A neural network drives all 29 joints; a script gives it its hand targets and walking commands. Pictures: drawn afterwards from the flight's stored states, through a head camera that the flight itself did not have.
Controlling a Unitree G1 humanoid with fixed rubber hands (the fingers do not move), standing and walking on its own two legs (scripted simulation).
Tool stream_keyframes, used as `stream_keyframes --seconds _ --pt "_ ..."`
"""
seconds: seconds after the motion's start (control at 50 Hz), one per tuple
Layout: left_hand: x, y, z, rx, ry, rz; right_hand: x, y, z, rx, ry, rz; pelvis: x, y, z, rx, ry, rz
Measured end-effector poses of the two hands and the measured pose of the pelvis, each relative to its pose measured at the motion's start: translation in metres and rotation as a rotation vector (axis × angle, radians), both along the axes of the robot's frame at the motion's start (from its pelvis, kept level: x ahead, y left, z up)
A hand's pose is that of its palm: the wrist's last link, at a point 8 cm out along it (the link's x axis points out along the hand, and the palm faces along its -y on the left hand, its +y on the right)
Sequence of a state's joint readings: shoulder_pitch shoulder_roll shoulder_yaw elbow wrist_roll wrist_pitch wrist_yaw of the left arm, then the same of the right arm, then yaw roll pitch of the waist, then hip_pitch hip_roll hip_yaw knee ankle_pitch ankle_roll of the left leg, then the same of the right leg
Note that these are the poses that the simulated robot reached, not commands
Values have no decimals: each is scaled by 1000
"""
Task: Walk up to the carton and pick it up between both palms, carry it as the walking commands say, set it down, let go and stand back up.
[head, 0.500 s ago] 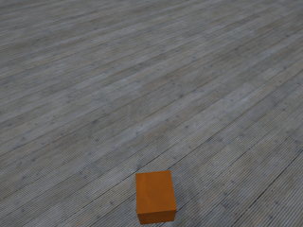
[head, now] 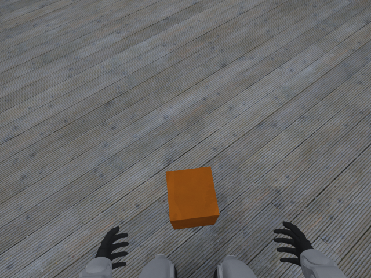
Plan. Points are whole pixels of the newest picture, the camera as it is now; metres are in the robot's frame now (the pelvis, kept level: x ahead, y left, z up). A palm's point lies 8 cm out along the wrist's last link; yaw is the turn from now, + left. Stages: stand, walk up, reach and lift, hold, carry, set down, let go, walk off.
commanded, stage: reach and lift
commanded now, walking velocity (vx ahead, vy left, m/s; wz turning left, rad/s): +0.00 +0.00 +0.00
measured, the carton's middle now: (191, 199) +0.43 +0.01 -0.61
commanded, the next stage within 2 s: none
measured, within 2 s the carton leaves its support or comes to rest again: neither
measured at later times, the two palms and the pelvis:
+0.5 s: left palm (116, 215) +0.27 +0.20 -0.14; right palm (277, 200) +0.30 -0.21 -0.14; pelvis -0.07 +0.00 -0.05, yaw +1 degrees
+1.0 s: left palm (125, 169) +0.41 +0.21 -0.17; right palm (260, 156) +0.44 -0.20 -0.17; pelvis -0.06 +0.00 -0.08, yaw +0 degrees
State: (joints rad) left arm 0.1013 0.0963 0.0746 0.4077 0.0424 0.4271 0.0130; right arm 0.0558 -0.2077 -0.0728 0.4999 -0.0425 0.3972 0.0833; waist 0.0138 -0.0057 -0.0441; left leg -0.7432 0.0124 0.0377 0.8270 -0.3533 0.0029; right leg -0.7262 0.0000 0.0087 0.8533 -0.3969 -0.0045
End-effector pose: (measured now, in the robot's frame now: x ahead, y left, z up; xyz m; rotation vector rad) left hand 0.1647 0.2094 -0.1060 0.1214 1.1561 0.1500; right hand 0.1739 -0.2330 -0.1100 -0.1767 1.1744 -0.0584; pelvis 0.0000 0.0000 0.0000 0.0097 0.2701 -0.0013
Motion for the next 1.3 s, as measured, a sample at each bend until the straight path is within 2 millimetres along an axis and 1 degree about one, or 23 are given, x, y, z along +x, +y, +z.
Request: stream_keyframes --seconds 0.1,0.18,0.24,0.36,0.46,0.56,0.68,0.86,1.0,1.06,1.12,1.22,1.3 --pt "13 -1 -10 -2 -58 7 19 0 -7 4 -69 8 -18 2 -14 -1 6 1" --pt "20 -1 -14 -7 -88 20 33 3 -11 10 -103 12 -32 2 -22 0 -2 3" --pt "30 -1 -17 -6 -112 28 46 6 -14 17 -127 14 -42 1 -27 0 -4 7" --pt "64 0 -22 -4 -173 41 82 14 -21 30 -173 27 -60 -1 -39 0 12 13" --pt "95 -3 -26 -5 -224 51 115 21 -26 41 -221 28 -70 -3 -45 1 62 14" --pt "123 -8 -35 -10 -271 59 146 29 -32 54 -275 25 -73 -5 -52 0 132 14" --pt "158 -8 -46 -6 -344 70 183 36 -41 65 -350 12 -71 -6 -59 -4 231 16" --pt "210 -1 -59 -3 -452 77 234 34 -53 65 -462 6 -62 -5 -70 -7 369 11" --pt "247 0 -66 -11 -517 80 270 35 -61 76 -517 14 -57 -3 -76 -2 454 3" --pt "257 0 -67 -15 -535 76 280 38 -64 81 -533 22 -55 -2 -75 0 486 1" --pt "261 -2 -71 -19 -541 70 283 40 -68 82 -542 30 -53 -1 -75 0 514 1" --pt "255 -5 -85 -22 -520 69 278 40 -82 83 -528 26 -50 -1 -77 2 552 2" --pt "252 -7 -103 -22 -505 74 274 40 -100 87 -511 13 -52 -1 -91 4 578 0"
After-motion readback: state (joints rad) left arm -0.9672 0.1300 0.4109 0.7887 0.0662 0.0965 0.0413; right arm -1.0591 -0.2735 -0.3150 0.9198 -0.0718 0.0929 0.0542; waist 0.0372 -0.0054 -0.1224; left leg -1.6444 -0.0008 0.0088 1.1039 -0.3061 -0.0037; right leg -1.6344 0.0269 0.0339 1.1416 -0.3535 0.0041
